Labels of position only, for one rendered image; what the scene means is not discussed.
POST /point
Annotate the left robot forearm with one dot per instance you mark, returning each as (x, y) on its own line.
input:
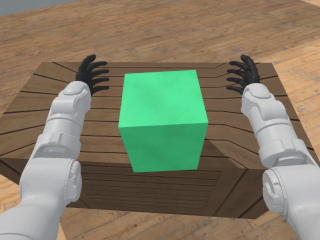
(63, 127)

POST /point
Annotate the robot right upper arm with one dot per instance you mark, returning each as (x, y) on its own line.
(294, 192)

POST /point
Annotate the right robot hand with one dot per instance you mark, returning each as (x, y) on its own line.
(250, 74)

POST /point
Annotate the pedestal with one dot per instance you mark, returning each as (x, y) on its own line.
(228, 181)

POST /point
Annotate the right robot forearm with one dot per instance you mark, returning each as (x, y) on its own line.
(275, 134)

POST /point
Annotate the left robot hand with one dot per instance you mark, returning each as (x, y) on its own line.
(85, 74)

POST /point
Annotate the carton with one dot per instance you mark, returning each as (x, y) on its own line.
(163, 121)

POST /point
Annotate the robot left upper arm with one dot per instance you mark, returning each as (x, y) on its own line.
(49, 184)

